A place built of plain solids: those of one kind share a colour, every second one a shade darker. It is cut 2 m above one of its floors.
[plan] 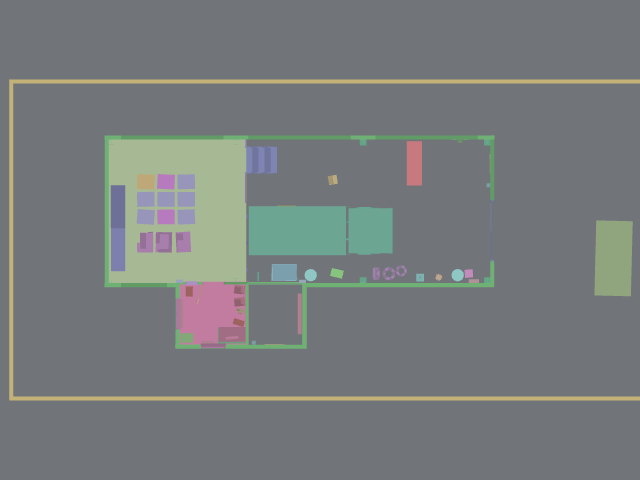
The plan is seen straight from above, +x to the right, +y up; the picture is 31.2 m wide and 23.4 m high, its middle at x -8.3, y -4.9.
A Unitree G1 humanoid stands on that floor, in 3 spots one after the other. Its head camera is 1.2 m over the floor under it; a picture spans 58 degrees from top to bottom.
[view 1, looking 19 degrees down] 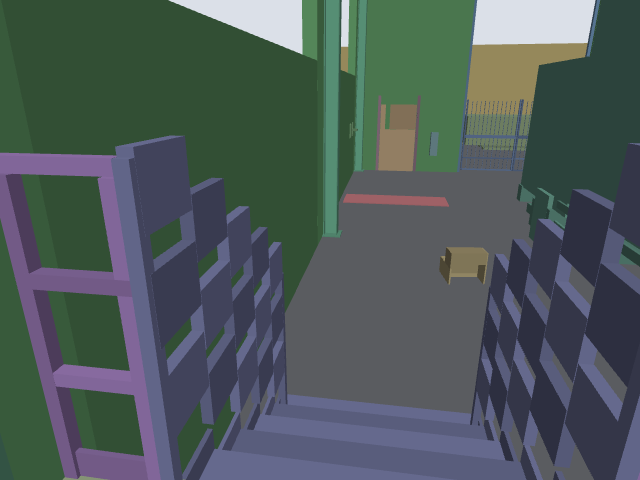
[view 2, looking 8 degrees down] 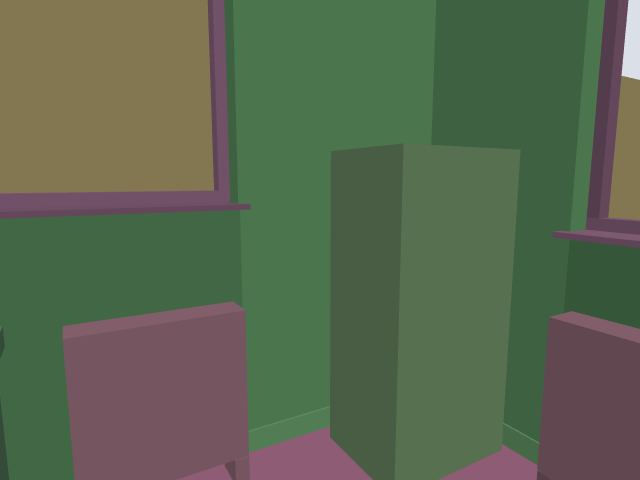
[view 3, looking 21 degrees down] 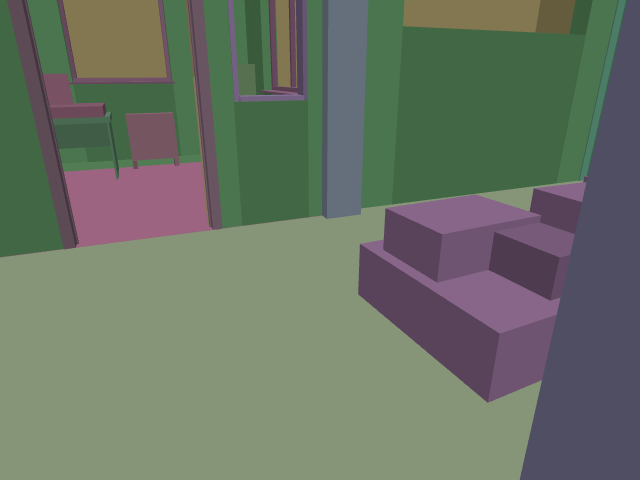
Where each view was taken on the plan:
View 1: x -12.90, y -1.00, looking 9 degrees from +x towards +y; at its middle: wall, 6.77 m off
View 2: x -13.50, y -8.30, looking -120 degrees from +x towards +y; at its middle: wall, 1.98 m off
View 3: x -13.50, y -3.50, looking -113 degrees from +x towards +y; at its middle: raised_floor_bank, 3.35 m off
